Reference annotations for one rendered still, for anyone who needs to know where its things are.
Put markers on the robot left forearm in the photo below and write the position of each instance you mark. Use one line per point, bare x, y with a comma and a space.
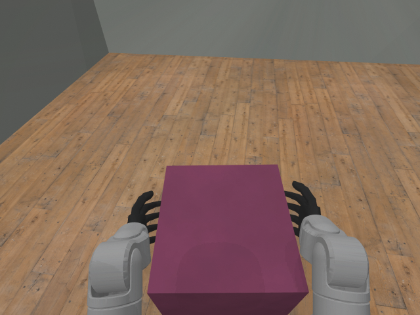
115, 272

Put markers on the robot left hand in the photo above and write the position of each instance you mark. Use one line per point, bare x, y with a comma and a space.
139, 210

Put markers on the robot right hand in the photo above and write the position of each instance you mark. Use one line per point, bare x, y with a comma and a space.
307, 202

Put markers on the robot right forearm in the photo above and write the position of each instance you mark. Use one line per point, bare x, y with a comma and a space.
340, 268

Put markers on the carton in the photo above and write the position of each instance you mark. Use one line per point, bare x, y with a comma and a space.
225, 243

